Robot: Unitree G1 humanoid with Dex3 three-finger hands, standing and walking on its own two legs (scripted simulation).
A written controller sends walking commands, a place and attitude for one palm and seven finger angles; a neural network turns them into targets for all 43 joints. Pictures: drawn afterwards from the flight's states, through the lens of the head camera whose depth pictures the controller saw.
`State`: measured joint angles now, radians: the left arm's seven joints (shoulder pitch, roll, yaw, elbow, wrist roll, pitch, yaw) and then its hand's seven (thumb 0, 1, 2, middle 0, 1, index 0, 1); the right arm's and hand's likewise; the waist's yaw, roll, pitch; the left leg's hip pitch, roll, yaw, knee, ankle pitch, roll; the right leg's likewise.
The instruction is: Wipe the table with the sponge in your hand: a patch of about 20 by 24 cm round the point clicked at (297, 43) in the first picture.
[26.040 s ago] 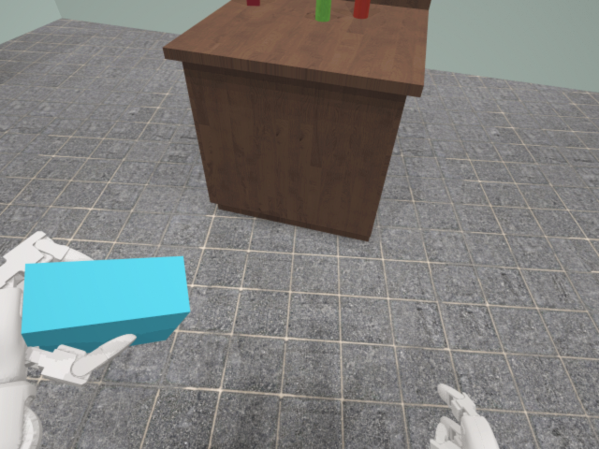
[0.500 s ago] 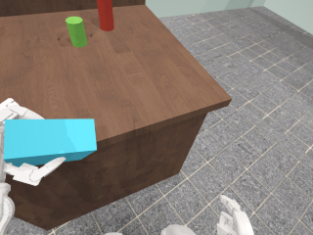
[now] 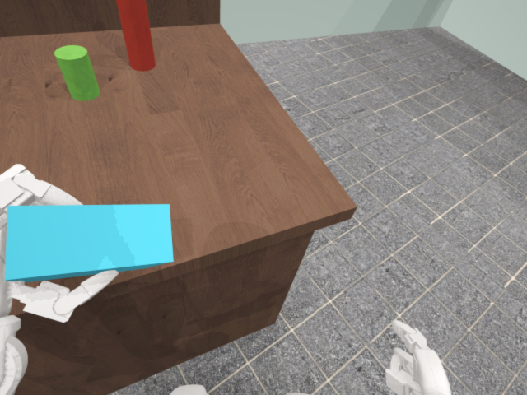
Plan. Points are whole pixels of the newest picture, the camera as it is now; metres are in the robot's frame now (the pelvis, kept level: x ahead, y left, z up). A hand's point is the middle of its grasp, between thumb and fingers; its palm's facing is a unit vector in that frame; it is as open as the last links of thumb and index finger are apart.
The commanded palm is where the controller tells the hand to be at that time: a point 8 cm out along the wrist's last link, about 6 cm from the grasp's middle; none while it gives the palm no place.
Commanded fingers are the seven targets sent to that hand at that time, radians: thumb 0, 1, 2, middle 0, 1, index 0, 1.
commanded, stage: shuffle to correct the standing spot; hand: left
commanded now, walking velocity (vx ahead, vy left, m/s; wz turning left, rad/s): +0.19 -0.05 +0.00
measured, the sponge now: (115, 243) +0.24 +0.19 +0.16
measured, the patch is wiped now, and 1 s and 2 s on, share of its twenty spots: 0.00 0.00 0.00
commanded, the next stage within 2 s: come to a stop and stand still in 0.06 s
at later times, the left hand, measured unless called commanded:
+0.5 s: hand (155, 183) +0.29 +0.16 +0.20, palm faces +0.36 -0.83 -0.42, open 9.9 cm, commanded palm +0.23 +0.22 +0.20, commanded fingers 0.00 0.10 1.30 -1.20 -1.60 -1.20 -1.60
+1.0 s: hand (89, 186) +0.28 +0.22 +0.20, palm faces +0.46 -0.82 -0.33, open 9.9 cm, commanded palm +0.22 +0.26 +0.20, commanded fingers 0.00 0.10 1.30 -1.20 -1.60 -1.20 -1.60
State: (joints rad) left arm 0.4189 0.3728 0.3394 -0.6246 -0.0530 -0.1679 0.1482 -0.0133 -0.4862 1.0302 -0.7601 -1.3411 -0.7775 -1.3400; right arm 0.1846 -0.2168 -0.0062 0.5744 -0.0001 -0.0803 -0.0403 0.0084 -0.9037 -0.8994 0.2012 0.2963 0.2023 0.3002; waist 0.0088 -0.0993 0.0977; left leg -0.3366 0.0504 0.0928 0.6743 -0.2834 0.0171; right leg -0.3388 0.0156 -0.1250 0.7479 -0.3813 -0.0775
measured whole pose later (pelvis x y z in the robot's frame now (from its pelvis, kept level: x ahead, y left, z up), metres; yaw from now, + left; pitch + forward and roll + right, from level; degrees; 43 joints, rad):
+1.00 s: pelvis +0.07 -0.03 +0.02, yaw +1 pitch -2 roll -1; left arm 0.41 0.35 0.34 -0.49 -0.04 -0.15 0.17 -0.01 -0.49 1.03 -0.76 -1.34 -0.78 -1.33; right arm 0.21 -0.16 0.06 0.59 0.01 -0.10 -0.06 0.01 -0.90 -0.90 0.20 0.30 0.21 0.30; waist 0.03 0.01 0.04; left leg -0.24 0.01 0.06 0.48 -0.21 0.04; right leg -0.20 -0.01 -0.09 0.43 -0.19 -0.01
